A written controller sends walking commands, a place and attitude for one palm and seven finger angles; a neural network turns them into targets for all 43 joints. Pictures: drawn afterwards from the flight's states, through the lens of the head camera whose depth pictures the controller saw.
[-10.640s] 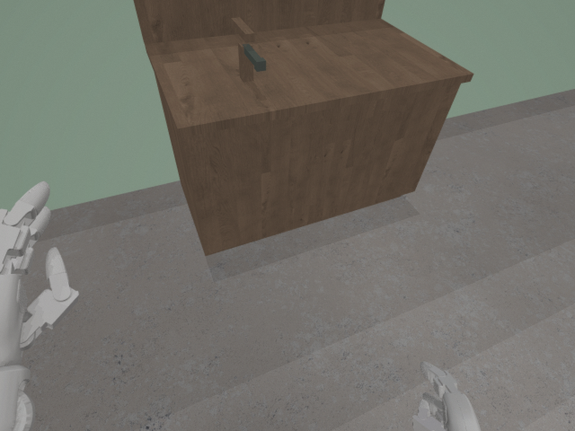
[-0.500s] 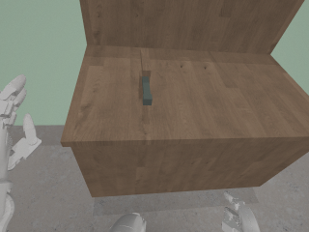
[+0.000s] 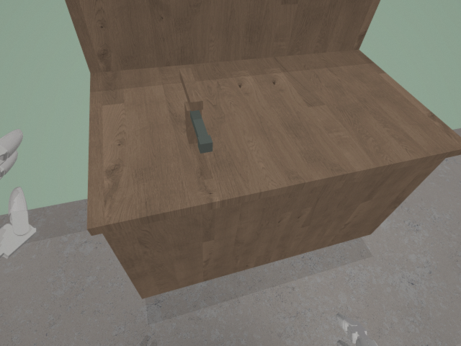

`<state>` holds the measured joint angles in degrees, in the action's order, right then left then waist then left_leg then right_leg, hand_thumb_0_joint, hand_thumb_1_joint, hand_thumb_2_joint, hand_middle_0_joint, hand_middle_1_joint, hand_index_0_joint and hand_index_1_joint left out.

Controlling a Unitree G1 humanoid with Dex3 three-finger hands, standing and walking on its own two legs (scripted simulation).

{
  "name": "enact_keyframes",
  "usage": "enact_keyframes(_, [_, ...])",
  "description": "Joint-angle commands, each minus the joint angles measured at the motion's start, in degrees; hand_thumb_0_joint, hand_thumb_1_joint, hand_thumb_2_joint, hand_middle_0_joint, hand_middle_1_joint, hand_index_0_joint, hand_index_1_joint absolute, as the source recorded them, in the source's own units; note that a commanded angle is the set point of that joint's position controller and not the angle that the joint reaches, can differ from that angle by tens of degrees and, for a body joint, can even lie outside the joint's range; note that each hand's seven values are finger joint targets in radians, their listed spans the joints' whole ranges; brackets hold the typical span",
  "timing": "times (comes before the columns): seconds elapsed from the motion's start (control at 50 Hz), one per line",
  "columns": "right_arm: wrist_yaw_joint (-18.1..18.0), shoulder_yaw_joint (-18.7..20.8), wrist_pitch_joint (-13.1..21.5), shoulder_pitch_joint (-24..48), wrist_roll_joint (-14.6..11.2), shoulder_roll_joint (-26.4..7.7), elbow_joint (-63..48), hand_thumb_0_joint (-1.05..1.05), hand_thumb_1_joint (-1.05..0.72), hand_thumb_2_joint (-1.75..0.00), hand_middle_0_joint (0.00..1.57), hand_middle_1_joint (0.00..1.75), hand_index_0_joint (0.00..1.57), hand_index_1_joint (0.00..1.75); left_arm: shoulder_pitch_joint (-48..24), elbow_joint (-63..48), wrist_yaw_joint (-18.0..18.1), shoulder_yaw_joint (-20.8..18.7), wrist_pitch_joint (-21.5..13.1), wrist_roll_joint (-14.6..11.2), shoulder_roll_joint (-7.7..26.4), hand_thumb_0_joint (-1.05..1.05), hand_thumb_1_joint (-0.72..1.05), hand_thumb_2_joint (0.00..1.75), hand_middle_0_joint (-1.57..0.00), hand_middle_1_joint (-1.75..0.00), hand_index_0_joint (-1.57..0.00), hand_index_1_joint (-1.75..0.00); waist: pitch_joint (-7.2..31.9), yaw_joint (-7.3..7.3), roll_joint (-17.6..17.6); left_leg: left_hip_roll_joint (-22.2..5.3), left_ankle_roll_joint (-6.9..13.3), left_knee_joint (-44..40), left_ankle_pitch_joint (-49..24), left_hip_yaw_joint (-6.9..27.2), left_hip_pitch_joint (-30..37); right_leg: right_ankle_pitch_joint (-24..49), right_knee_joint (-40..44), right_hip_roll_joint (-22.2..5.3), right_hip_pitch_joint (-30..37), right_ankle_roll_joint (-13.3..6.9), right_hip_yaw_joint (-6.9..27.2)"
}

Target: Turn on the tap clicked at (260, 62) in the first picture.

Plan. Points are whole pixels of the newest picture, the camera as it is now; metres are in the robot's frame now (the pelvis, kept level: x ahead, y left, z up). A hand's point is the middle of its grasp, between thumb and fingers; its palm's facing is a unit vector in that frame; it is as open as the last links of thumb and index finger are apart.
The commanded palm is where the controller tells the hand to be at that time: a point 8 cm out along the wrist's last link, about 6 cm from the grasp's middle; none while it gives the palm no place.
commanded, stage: come to a stop and stand still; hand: left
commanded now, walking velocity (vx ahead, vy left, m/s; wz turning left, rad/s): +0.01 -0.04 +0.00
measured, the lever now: (205, 144) +0.51 +0.09 +0.04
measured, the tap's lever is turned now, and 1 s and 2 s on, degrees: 0 0 0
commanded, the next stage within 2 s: look again from close up in 1.46 s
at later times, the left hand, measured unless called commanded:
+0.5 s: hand (72, 237) +0.22 +0.22 +0.15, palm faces +0.43 -0.82 -0.38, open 7.4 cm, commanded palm +0.16 +0.24 +0.17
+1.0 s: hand (45, 237) +0.22 +0.25 +0.15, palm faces +0.40 -0.84 -0.37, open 7.4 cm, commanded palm +0.17 +0.28 +0.17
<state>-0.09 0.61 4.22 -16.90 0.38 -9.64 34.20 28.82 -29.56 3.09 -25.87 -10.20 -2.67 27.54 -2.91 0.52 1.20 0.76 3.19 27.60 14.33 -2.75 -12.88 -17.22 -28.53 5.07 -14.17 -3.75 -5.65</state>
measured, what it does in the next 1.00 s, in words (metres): steps on the spot: right foot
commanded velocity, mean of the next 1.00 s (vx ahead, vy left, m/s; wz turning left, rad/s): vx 0.00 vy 0.00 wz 0.00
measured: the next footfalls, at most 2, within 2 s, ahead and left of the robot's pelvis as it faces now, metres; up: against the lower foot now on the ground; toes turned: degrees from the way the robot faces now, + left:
right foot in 0.04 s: +0.05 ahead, -0.07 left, +0.00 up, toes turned -4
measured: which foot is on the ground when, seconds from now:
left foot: down 0.00-1.00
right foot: up 0.00-0.02, down 0.04-1.00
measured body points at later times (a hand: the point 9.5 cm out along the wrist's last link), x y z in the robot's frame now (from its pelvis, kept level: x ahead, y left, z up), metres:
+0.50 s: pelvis +0.00 -0.04 +0.00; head +0.03 -0.04 +0.45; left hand +0.19 +0.26 +0.17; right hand +0.18 -0.26 -0.09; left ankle +0.00 +0.09 -0.74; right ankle +0.01 -0.07 -0.74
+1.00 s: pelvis +0.01 +0.00 +0.00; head +0.03 +0.01 +0.45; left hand +0.19 +0.29 +0.17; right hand +0.19 -0.23 -0.08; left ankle +0.00 +0.10 -0.74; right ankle +0.01 -0.07 -0.74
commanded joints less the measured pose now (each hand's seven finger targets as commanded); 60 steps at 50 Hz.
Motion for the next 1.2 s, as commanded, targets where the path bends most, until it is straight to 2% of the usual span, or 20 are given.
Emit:
enact_keyframes(0.0, [-1.1,3.1,3.5,7.6,-1.0,-9.0,-9.3,0.00,-0.90,-0.90,0.20,0.30,0.20,0.30,-7.7,-11.5,1.7,-2.7,-2.5,-0.6,6.0,0.00,0.90,0.90,-0.20,-0.30,-0.20,-0.30,8.9,-0.08,-5.7,-9.8,-5.4,2.4,-10.7,10.8,1.3,9.8,10.1,-4.8,8.1,-1.8,3.0])
enact_keyframes(0.04, [-0.9,2.7,4.0,8.2,-1.6,-8.3,-9.2,0.00,-0.90,-0.90,0.20,0.30,0.20,0.30,-8.0,-12.5,2.8,-2.3,-3.1,-0.6,5.8,0.00,0.90,0.90,-0.20,-0.30,-0.20,-0.30,9.1,0.43,-2.1,-5.7,-4.6,7.0,-0.1,7.7,-4.0,12.1,7.9,-10.6,10.8,-4.2,6.3])
enact_keyframes(0.06, [-1.0,3.3,4.5,7.1,-1.8,-8.9,-8.7,0.00,-0.90,-0.90,0.20,0.30,0.20,0.30,-7.7,-13.0,3.1,-1.2,-3.3,-0.9,3.8,0.00,0.90,0.90,-0.20,-0.30,-0.20,-0.30,10.5,0.31,1.3,-3.4,-3.2,7.9,4.3,6.4,-5.3,8.7,6.9,-13.8,10.0,-5.9,12.2])
enact_keyframes(0.08, [-1.1,4.2,4.9,6.7,-2.0,-9.7,-8.9,0.00,-0.90,-0.90,0.20,0.30,0.20,0.30,-5.3,-12.8,3.5,-1.5,-3.1,-1.0,3.9,0.00,0.90,0.90,-0.20,-0.30,-0.20,-0.30,9.0,-0.11,4.0,-1.8,-2.2,7.8,5.1,5.8,-3.9,2.1,9.1,-17.2,5.5,-7.5,19.8])
enact_keyframes(0.1, [-1.1,3.8,5.0,7.2,-1.9,-9.5,-8.9,0.00,-0.90,-0.90,0.20,0.30,0.20,0.30,-5.1,-15.1,4.0,-1.7,-3.4,-1.1,4.2,0.00,0.90,0.90,-0.20,-0.30,-0.20,-0.30,7.1,-0.37,2.0,-1.6,-2.0,6.6,5.1,5.4,-2.1,-3.6,10.9,-18.8,1.5,-8.1,21.8])
enact_keyframes(0.14, [-1.8,2.7,4.9,8.2,-1.1,-8.8,-8.1,0.00,-0.90,-0.90,0.20,0.30,0.20,0.30,-4.8,-16.9,5.0,-4.1,-3.9,-0.9,6.9,0.00,0.90,0.90,-0.20,-0.30,-0.20,-0.30,4.2,-0.16,-6.2,-2.7,-1.6,0.6,4.3,5.6,2.0,-7.7,9.7,-16.7,-5.3,-6.6,18.8])
enact_keyframes(0.16, [-2.0,1.9,4.9,9.1,-0.8,-8.1,-8.0,0.00,-0.90,-0.90,0.20,0.30,0.20,0.30,-5.5,-16.8,5.2,-2.9,-4.3,-0.7,5.6,0.00,0.90,0.90,-0.20,-0.30,-0.20,-0.30,2.8,-0.19,-9.3,-4.1,-0.8,-3.3,5.1,7.7,1.5,-7.9,7.9,-13.2,-5.6,-4.5,15.5])
enact_keyframes(0.2, [-2.5,1.0,5.0,10.6,-0.5,-8.0,-7.7,0.00,-0.90,-0.90,0.20,0.30,0.20,0.30,-7.4,-14.7,5.8,-3.9,-5.0,0.1,6.4,0.00,0.90,0.90,-0.20,-0.30,-0.20,-0.30,1.6,-0.89,-14.1,-10.1,1.3,-10.7,4.7,16.2,-3.7,-2.1,3.5,-6.9,-0.1,0.4,9.0])
enact_keyframes(0.22, [-2.7,0.9,5.0,10.4,-0.6,-7.9,-7.6,0.00,-0.90,-0.90,0.20,0.30,0.20,0.30,-8.4,-12.4,5.9,-3.7,-4.8,0.5,5.9,0.00,0.90,0.90,-0.20,-0.30,-0.20,-0.30,1.1,-1.27,-13.6,-11.1,1.8,-11.9,5.5,17.4,-7.4,0.1,3.3,-6.4,4.0,1.4,8.2])
enact_keyframes(0.28, [-2.9,1.4,5.5,8.8,-1.1,-8.3,-7.8,0.00,-0.90,-0.90,0.20,0.30,0.20,0.30,-8.9,-7.5,5.6,-2.5,-4.4,0.6,3.9,0.00,0.90,0.90,-0.20,-0.30,-0.20,-0.30,3.1,-1.20,-6.7,-7.8,0.7,-6.5,-0.1,12.4,-6.8,6.4,8.7,-8.3,8.5,1.6,10.5])
enact_keyframes(0.34, [-2.4,2.2,5.4,7.4,-1.7,-8.9,-8.6,0.00,-0.90,-0.90,0.20,0.30,0.20,0.30,-5.6,-3.9,5.0,0.3,-3.3,-0.3,0.3,0.00,0.90,0.90,-0.20,-0.30,-0.20,-0.30,6.2,-0.68,-0.2,-2.9,-0.9,3.3,-1.9,7.2,-4.6,9.1,13.3,-15.0,7.5,-0.3,19.2])
enact_keyframes(0.4, [-2.0,1.7,4.7,7.8,-2.0,-8.5,-8.9,0.00,-0.90,-0.90,0.20,0.30,0.20,0.30,-5.8,-4.2,5.3,1.3,-2.6,-0.7,0.2,0.00,0.90,0.90,-0.20,-0.30,-0.20,-0.30,6.7,-1.10,5.7,-1.7,-1.5,6.7,1.6,5.7,-7.7,11.4,14.9,-19.7,8.7,-1.1,21.5])
enact_keyframes(0.46, [-2.3,0.8,4.6,9.3,-1.7,-8.0,-8.7,0.00,-0.90,-0.90,0.20,0.30,0.20,0.30,-8.0,-7.5,6.0,1.3,-2.7,-0.5,1.4,0.00,0.90,0.90,-0.20,-0.30,-0.20,-0.30,7.7,-1.34,3.5,-2.0,-1.2,2.9,0.1,5.7,-6.4,13.7,12.6,-19.2,9.9,-0.2,18.8])
enact_keyframes(0.56, [-3.0,0.8,4.8,11.0,-1.0,-8.2,-8.7,0.00,-0.90,-0.90,0.20,0.30,0.20,0.30,-10.5,-14.2,7.2,-0.4,-3.3,-0.2,4.1,0.00,0.90,0.90,-0.20,-0.30,-0.20,-0.30,10.0,-2.24,-2.8,-4.1,0.0,-1.8,-10.9,6.7,0.7,18.4,9.1,-14.9,10.6,4.0,13.7])
enact_keyframes(0.62, [-2.8,1.3,4.3,10.8,-1.3,-8.2,-9.1,0.00,-0.90,-0.90,0.20,0.30,0.20,0.30,-8.0,-14.5,7.6,-2.2,-3.2,-0.3,5.0,0.00,0.90,0.90,-0.20,-0.30,-0.20,-0.30,12.9,-1.96,-4.4,-4.7,-0.2,0.2,-18.3,7.0,1.8,28.9,5.8,-14.1,14.1,3.8,11.5])
enact_keyframes(0.74, [-2.2,1.7,2.9,10.3,-1.9,-8.6,-9.8,0.00,-0.90,-0.90,0.20,0.30,0.20,0.30,1.3,-8.1,6.4,-2.3,-1.9,-1.2,2.3,0.00,0.90,0.90,-0.20,-0.30,-0.20,-0.30,12.6,-1.30,-0.6,-4.8,-0.9,1.7,-20.2,7.3,-0.1,32.2,4.1,-14.1,14.4,2.2,9.7])
enact_keyframes(0.82, [-2.4,1.7,2.1,10.0,-2.0,-8.9,-9.8,0.00,-0.90,-0.90,0.20,0.30,0.20,0.30,0.2,-9.0,6.0,-1.2,-2.0,-1.4,2.2,0.00,0.90,0.90,-0.20,-0.30,-0.20,-0.30,11.1,-0.85,-0.4,-5.2,-0.8,0.3,-17.2,9.0,-1.0,25.4,5.0,-13.6,11.6,1.2,9.6])
enact_keyframes(0.92, [-3.0,1.5,2.6,10.3,-1.8,-9.1,-9.4,0.00,-0.90,-0.90,0.20,0.30,0.20,0.30,-4.8,-12.0,6.3,-0.1,-2.4,-0.8,3.0,0.00,0.90,0.90,-0.20,-0.30,-0.20,-0.30,8.5,-0.88,-4.5,-6.3,-0.3,-2.7,-13.0,12.0,-1.7,15.7,6.6,-11.9,9.0,0.8,9.9])
enact_keyframes(1.04, [-3.3,1.4,3.7,9.9,-1.6,-9.1,-8.8,0.00,-0.90,-0.90,0.20,0.30,0.20,0.30,-8.3,-12.5,6.7,0.3,-2.5,-0.2,3.4,0.00,0.90,0.90,-0.20,-0.30,-0.20,-0.30,7.5,-1.07,-7.9,-6.8,-0.7,-5.9,-10.0,13.4,-2.0,11.9,6.7,-10.6,8.9,0.8,8.4])
enact_keyframes(1.18, [-2.9,1.3,3.5,9.2,-1.5,-9.0,-8.8,0.00,-0.90,-0.90,0.20,0.30,0.20,0.30,-5.9,-8.8,6.2,1.7,-2.1,-0.3,1.0,0.00,0.90,0.90,-0.20,-0.30,-0.20,-0.30,7.2,-1.11,-5.2,-6.8,-2.5,-8.0,-7.9,14.4,-4.2,10.2,7.0,-9.4,10.0,0.8,7.0])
